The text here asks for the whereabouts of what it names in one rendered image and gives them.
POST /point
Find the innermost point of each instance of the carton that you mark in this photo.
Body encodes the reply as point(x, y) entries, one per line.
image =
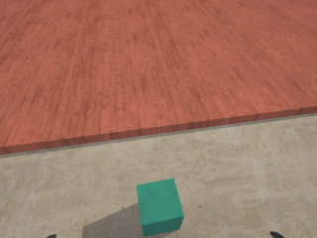
point(160, 207)

